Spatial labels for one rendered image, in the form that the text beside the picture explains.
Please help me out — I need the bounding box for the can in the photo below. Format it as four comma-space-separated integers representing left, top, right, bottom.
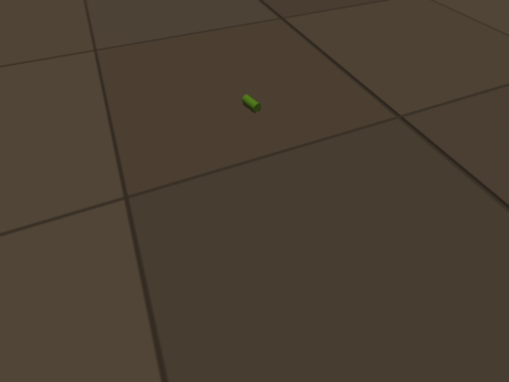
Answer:
242, 95, 261, 112

